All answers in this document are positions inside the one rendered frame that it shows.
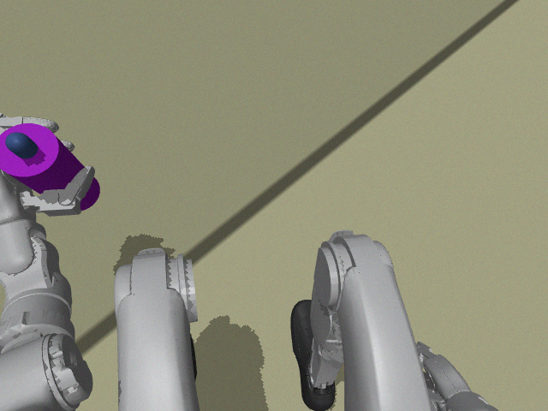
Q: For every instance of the left robot arm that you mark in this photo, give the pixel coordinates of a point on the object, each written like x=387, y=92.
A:
x=41, y=367

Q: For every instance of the right robot foot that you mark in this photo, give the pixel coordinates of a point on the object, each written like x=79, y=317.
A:
x=302, y=340

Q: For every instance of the right robot arm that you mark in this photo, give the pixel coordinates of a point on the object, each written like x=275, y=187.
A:
x=468, y=401

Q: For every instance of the left robot hand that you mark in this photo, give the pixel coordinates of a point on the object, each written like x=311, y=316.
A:
x=17, y=200

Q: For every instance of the right robot hand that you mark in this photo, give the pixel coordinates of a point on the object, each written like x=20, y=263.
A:
x=442, y=379

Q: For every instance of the bottle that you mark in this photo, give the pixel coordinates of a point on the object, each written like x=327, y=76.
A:
x=33, y=155

